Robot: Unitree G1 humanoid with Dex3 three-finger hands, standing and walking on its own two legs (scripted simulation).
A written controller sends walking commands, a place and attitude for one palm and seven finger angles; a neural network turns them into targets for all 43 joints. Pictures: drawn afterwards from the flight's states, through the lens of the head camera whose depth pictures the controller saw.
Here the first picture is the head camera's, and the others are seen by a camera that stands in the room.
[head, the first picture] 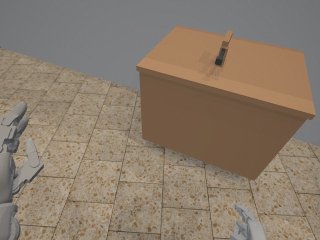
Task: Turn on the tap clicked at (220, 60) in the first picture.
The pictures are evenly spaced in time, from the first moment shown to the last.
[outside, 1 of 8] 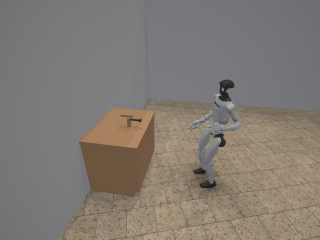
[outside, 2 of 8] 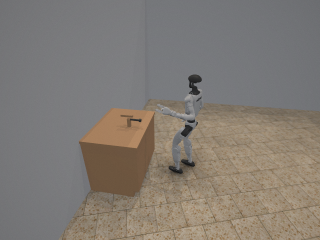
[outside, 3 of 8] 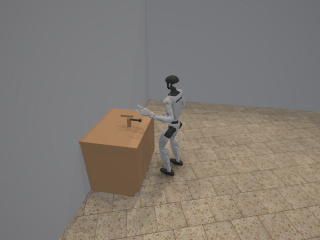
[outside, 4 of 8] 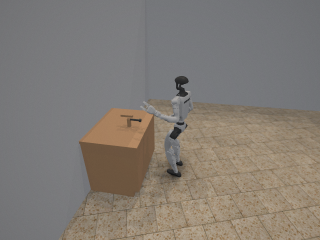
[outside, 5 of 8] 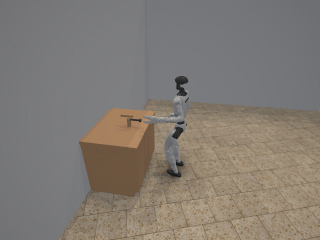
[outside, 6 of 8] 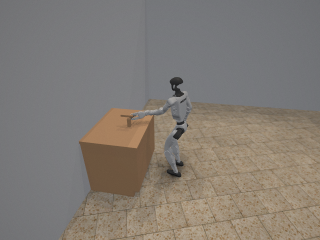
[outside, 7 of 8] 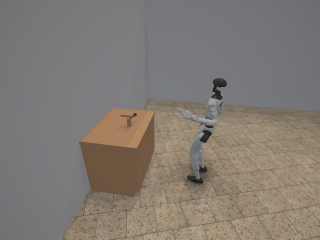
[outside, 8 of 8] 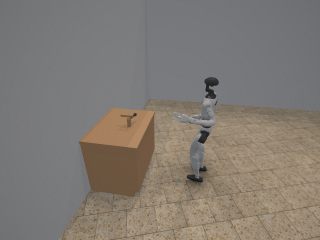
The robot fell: no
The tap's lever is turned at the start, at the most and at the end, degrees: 0 75 75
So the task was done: yes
